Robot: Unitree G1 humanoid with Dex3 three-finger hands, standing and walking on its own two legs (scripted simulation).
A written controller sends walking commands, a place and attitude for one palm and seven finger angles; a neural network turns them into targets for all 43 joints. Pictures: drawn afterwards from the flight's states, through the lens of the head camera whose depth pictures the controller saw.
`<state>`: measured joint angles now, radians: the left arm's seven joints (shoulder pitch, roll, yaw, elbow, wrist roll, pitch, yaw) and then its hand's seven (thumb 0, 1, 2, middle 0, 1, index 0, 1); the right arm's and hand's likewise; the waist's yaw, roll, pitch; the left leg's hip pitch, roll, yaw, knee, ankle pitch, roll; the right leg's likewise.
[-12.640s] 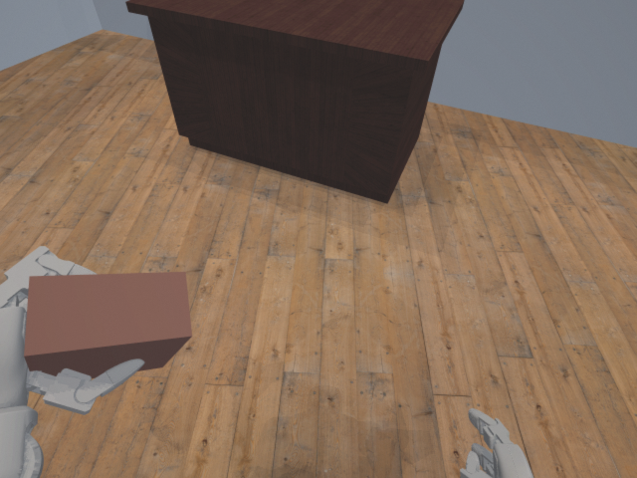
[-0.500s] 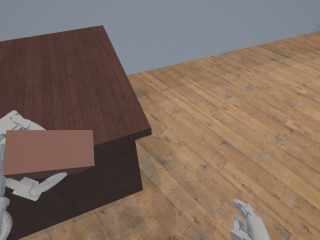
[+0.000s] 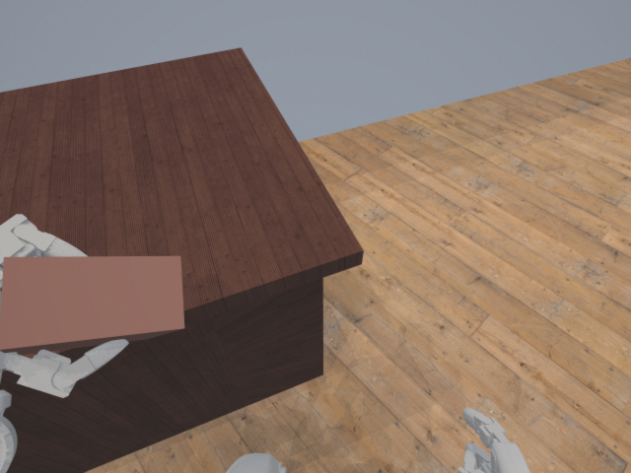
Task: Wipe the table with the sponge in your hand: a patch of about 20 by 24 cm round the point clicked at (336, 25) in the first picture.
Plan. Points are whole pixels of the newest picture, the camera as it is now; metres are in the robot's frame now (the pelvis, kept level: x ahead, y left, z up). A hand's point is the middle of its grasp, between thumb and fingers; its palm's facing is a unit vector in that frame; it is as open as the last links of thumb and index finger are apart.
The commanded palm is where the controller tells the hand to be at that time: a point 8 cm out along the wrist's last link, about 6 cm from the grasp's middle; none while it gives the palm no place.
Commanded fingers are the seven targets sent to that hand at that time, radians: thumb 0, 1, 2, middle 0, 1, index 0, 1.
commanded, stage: shuffle to correct the standing spot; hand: left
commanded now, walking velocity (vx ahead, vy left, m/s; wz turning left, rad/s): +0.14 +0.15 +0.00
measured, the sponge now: (117, 306) +0.23 +0.19 +0.17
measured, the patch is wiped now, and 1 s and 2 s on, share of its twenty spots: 0.00 0.00 0.00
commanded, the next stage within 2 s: come to a stop and stand still in 0.48 s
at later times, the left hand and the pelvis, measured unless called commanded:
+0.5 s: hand out of the picture +0.25 +0.33 +0.19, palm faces +0.41 -0.81 -0.42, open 10.1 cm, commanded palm +0.20 +0.36 +0.20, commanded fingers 0.00 0.10 1.30 -1.20 -1.60 -1.20 -1.60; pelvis +0.04 +0.08 +0.02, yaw -1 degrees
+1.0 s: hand out of the picture +0.29 +0.37 +0.18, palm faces +0.40 -0.84 -0.38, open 10.1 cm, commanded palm +0.24 +0.40 +0.20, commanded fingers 0.00 0.10 1.30 -1.20 -1.60 -1.20 -1.60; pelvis +0.08 +0.12 +0.02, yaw -1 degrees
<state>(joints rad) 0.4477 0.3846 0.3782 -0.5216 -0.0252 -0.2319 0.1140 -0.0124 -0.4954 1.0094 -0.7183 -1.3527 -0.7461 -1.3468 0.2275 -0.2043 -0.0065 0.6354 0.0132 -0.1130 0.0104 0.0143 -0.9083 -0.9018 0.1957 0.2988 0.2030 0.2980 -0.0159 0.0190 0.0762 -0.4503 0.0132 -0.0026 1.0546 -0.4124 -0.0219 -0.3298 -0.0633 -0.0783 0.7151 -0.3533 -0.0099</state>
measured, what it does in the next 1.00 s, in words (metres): steps to the left: right foot, then left foot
